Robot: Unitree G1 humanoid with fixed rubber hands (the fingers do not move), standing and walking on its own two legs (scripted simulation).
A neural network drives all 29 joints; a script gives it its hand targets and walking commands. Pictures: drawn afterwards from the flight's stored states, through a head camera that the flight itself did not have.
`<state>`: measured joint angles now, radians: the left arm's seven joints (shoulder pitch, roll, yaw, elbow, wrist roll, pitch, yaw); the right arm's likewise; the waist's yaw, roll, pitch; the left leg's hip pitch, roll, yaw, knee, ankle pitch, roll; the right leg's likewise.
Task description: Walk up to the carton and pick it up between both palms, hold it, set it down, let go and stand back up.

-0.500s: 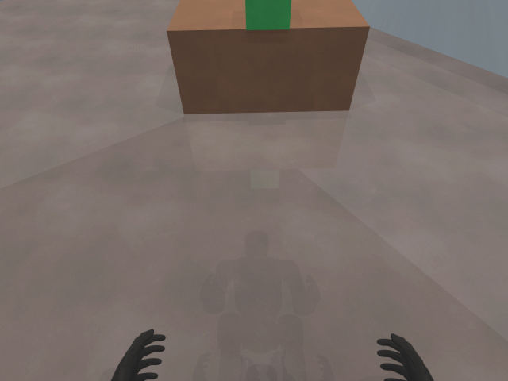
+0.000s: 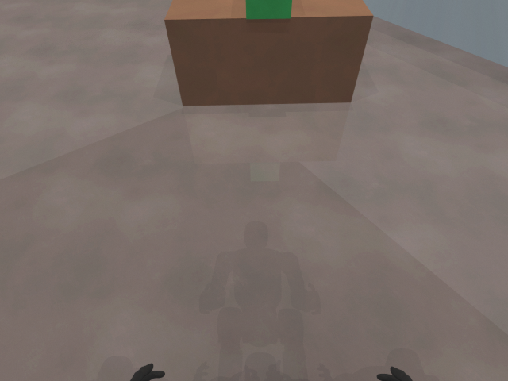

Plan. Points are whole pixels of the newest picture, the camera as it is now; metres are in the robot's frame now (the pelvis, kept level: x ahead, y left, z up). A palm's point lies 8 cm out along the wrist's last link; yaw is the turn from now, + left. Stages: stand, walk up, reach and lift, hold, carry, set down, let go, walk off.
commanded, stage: stand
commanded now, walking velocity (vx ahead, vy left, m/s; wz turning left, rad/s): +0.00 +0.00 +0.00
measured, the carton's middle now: out of the picture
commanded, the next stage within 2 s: none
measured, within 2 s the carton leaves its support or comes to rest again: neither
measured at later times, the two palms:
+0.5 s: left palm out of the picture +0.09 +0.22 -0.12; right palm out of the picture +0.09 -0.23 -0.11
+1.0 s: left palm out of the picture +0.03 +0.22 -0.12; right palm out of the picture +0.02 -0.23 -0.12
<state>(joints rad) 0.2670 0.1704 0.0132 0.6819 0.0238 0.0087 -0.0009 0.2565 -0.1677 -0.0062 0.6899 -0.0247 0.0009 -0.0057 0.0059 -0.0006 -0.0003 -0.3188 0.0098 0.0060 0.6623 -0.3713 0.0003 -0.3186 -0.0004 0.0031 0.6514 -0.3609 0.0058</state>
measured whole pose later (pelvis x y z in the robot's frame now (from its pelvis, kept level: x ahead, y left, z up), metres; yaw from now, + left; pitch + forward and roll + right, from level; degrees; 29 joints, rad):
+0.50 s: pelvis +0.01 -0.01 +0.00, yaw +0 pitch +1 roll +0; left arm 0.28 0.17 0.03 0.77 0.02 0.00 0.02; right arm 0.27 -0.16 -0.03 0.78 -0.02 0.01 -0.02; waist 0.00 0.00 0.01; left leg -0.27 0.02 0.01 0.61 -0.36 -0.01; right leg -0.27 0.01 0.00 0.62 -0.35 -0.01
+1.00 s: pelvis +0.00 +0.00 +0.01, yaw +0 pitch -1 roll +0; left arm 0.29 0.16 0.05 0.96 0.02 0.00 0.04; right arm 0.29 -0.15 -0.04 0.99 -0.02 0.00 -0.03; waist 0.00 -0.01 0.04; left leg -0.20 0.02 0.01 0.51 -0.29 -0.01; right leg -0.20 0.00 0.00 0.50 -0.28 0.00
